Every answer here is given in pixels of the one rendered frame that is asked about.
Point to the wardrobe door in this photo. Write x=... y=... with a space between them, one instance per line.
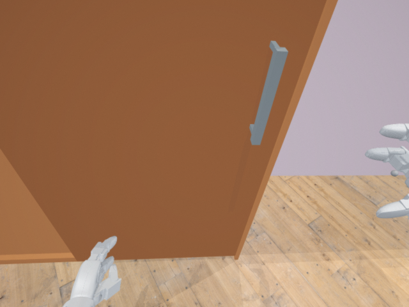
x=24 y=227
x=131 y=118

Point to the left robot hand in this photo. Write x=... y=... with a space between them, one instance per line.
x=92 y=271

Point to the handle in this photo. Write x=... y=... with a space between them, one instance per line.
x=272 y=81

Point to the right robot hand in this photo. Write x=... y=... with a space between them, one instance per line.
x=399 y=159

